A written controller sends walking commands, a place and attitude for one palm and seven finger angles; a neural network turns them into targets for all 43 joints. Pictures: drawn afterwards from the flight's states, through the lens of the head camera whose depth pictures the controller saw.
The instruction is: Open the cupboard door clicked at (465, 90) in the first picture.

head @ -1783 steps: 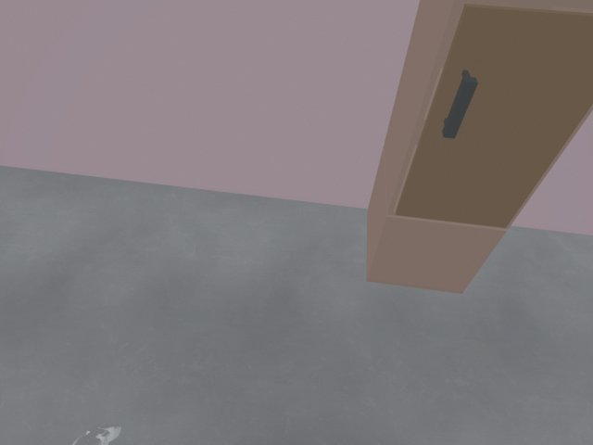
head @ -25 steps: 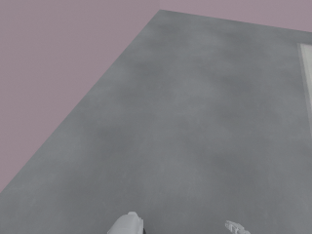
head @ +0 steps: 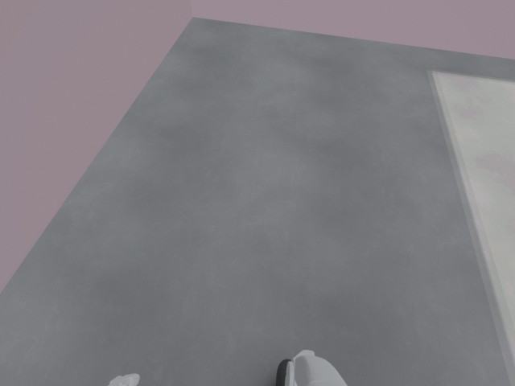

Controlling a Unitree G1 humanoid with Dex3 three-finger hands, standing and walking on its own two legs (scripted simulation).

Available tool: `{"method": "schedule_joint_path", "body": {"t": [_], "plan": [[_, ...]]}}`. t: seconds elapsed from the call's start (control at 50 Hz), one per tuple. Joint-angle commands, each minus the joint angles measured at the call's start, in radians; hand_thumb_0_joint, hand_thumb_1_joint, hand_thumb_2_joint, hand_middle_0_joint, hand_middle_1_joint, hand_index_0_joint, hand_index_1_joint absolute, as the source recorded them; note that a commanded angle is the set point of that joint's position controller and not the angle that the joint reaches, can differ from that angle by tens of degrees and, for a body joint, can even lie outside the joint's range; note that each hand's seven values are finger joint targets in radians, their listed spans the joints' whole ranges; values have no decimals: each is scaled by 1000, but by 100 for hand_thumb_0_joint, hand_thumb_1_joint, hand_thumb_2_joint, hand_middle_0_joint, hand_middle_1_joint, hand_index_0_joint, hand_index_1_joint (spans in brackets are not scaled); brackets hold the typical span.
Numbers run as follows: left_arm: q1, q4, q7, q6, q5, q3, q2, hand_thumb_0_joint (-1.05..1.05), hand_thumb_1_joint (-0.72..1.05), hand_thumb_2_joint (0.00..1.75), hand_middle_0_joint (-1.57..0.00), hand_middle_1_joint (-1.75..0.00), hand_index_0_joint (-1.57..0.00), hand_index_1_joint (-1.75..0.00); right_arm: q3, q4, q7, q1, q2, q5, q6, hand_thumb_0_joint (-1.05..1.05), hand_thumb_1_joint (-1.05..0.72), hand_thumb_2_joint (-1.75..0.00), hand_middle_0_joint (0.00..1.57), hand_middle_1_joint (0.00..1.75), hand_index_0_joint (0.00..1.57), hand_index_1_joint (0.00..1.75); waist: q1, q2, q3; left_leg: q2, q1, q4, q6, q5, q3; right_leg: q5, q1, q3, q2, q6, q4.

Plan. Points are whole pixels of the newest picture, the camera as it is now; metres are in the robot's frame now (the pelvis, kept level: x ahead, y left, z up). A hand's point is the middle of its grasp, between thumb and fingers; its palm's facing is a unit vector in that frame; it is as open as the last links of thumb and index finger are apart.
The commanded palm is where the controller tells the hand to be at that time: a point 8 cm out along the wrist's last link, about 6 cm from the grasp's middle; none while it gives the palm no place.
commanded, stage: turn to face it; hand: left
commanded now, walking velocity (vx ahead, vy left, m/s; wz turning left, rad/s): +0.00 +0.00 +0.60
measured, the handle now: out of the picture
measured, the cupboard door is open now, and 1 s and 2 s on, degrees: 54 54 54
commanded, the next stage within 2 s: none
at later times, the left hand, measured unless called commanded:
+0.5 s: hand (138, 373) +0.17 +0.22 -0.19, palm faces +0.32 -0.93 -0.17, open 7.3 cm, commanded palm none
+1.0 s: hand out of the picture +0.12 +0.16 -0.15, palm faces +0.55 -0.79 -0.28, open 7.4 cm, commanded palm none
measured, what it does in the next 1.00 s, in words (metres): walks ahead, turning left: right foot, then left foot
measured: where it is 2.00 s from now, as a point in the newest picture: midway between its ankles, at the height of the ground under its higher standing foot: (270, 382)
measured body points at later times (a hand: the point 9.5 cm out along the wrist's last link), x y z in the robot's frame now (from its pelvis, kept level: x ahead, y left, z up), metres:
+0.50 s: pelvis +0.13 +0.01 -0.02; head +0.15 +0.05 +0.43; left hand +0.15 +0.27 -0.18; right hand +0.30 -0.21 -0.14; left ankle +0.14 +0.13 -0.73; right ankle +0.13 -0.11 -0.71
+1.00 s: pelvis +0.18 -0.04 +0.01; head +0.23 -0.03 +0.45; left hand +0.09 +0.20 -0.13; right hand +0.39 -0.21 -0.15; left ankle +0.08 +0.07 -0.65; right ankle +0.22 -0.14 -0.73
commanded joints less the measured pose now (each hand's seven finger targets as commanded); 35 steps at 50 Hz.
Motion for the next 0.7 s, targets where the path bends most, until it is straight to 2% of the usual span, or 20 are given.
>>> {"method": "schedule_joint_path", "body": {"t": [0.0, 0.02, 0.04, 0.06, 0.08, 0.12, 0.18, 0.24, 0.32, 0.38, 0.4, 0.42, 0.44, 0.46, 0.48, 0.5, 0.52, 0.56, 0.62, 0.68], "plan": [[271, 18, 12, -37, 5, 6, 57, 0, 90, 90, -20, -30, -20, -30, -31, -22, -4, 24, -163, 16, 1, 0, -90, -90, 20, 30, 20, 30, 149, 116, -141, 195, -229, 333, -5, 1089, -113, 190, 543, -4, 13, -34, -160], [367, 37, 27, -48, 11, 26, 149, 0, 90, 90, -20, -30, -20, -30, -35, -40, 4, 43, -130, 29, 1, 0, -90, -90, 20, 30, 20, 30, 179, -59, -249, 91, -461, 603, -25, 656, -74, 643, 805, 220, -214, -119, -109], [414, 47, 29, -50, -2, 37, 201, 0, 90, 90, -20, -30, -20, -30, -40, -54, -1, 89, -115, 38, 4, 0, -90, -90, 20, 30, 20, 30, 164, -160, -372, -21, -578, 941, -49, -243, -90, 955, 915, 421, -499, -258, -167], [344, 15, 39, -41, -11, 27, 182, 0, 90, 90, -20, -30, -20, -30, -39, -71, -1, 27, -108, 39, 17, 0, -90, -90, 20, 30, 20, 30, 151, -128, -324, 47, -569, 1003, -37, -236, -189, 778, 761, 378, -499, -267, -246], [257, -12, 47, -28, -12, 21, 143, 0, 90, 90, -20, -30, -20, -30, -38, -87, 4, -37, -78, 33, 34, 0, -90, -90, 20, 30, 20, 30, 129, -122, -223, 72, -612, 1015, -44, -177, -188, 609, 639, 319, -439, -232, -290], [134, -49, 53, -16, -12, 10, 83, 0, 90, 90, -20, -30, -20, -30, -41, -90, 17, -70, -56, 19, 67, 0, -90, -90, 20, 30, 20, 30, 60, -68, -123, 128, -581, 956, -55, -94, -190, 413, 413, 154, -376, -147, -347], [57, -80, 46, -21, -5, 7, 61, 0, 90, 90, -20, -30, -20, -30, -41, -87, 34, -27, -18, 7, 102, 0, -90, -90, 20, 30, 20, 30, -6, -103, -107, 118, -507, 802, -79, 9, -124, 291, 270, -17, -301, -77, -380], [52, -94, 43, -16, 2, 27, 58, 0, 90, 90, -20, -30, -20, -30, -52, -117, 46, -66, -23, 1, 113, 0, -90, -90, 20, 30, 20, 30, -11, -123, -92, 115, -509, 692, -89, 65, -80, 182, 251, -79, -291, -65, -373], [50, -103, 41, -5, 11, 41, 92, 0, 90, 90, -20, -30, -20, -30, -62, -195, 58, -199, -57, 1, 106, 0, -90, -90, 20, 30, 20, 30, 20, -161, -77, 118, -514, 515, -83, 34, -73, 125, 303, -74, -331, -63, -309], [57, -117, 33, 6, 5, 51, 120, 0, 90, 90, -20, -30, -20, -30, -72, -228, 62, -231, -109, -5, 100, 0, -90, -90, 20, 30, 20, 30, 15, -88, -77, 78, -416, 332, -77, 134, -30, 72, 306, -108, -324, -26, -188], [57, -124, 31, 12, 1, 52, 121, 0, 90, 90, -20, -30, -20, -30, -82, -227, 63, -185, -150, -9, 95, 0, -90, -90, 20, 30, 20, 30, -13, 1, -114, 76, -308, 231, -69, 235, -51, 10, 269, -130, -303, 6, -73], [69, -144, 28, 20, -5, 47, 79, 0, 90, 90, -20, -30, -20, -30, -103, -229, 59, -124, -243, -15, 84, 0, -90, -90, 20, 30, 20, 30, -37, 276, -161, 242, -218, 91, 17, 462, -330, -270, 142, -155, -188, 75, 154], [20, -196, 27, 27, -10, 30, 39, 0, 90, 90, -20, -30, -20, -30, -122, -234, 45, -90, -341, -18, 80, 0, -90, -90, 20, 30, 20, 30, -63, 452, -162, 460, -177, 12, 171, 810, -642, -688, -47, -79, -63, 132, 403], [-27, -221, 28, 35, 1, 31, 79, 0, 90, 90, -20, -30, -20, -30, -122, -228, 37, -80, -355, -17, 82, 0, -90, -90, 20, 30, 20, 30, -66, 275, -194, 482, -183, 13, 216, 689, -619, -622, -47, 57, -65, 109, 524], [-42, -226, 24, 31, 3, 36, 67, 0, 90, 90, -20, -30, -20, -30, -123, -251, 29, -132, -343, -17, 75, 0, -90, -90, 20, 30, 20, 30, -37, 200, -174, 431, -225, 8, 200, 593, -579, -541, -75, 78, -72, 108, 544], [-30, -205, 25, 30, 6, 43, 59, 0, 90, 90, -20, -30, -20, -30, -118, -266, 22, -189, -325, -18, 70, 0, -90, -90, 20, 30, 20, 30, -16, 264, -192, 369, -219, 35, 167, 607, -544, -487, -95, 90, -67, 118, 561], [-12, -189, 22, 34, 4, 43, 79, 0, 90, 90, -20, -30, -20, -30, -107, -285, 20, -244, -300, -13, 69, 0, -90, -90, 20, 30, 20, 30, 4, 267, -175, 334, -246, 39, 135, 589, -463, -422, -80, 107, -72, 126, 561], [31, -172, 16, 41, 1, 41, 74, 0, 90, 90, -20, -30, -20, -30, -102, -295, 20, -278, -288, -10, 65, 0, -90, -90, 20, 30, 20, 30, 28, 184, -182, 268, -242, 43, 107, 601, -380, -362, -33, 97, -53, 135, 492], [33, -175, 16, 43, -5, 33, 72, 0, 90, 90, -20, -30, -20, -30, -110, -295, 22, -278, -311, -10, 70, 0, -90, -90, 20, 30, 20, 30, 21, 160, -200, 253, -211, 50, 115, 587, -372, -385, 24, 84, -29, 138, 325], [36, -185, 20, 44, -11, 29, 72, 0, 90, 90, -20, -30, -20, -30, -119, -300, 31, -300, -319, -13, 85, 0, -90, -90, 20, 30, 20, 30, 21, 176, -167, 246, -301, 44, 117, 485, -416, -406, 151, 64, -1, 129, 125]]}}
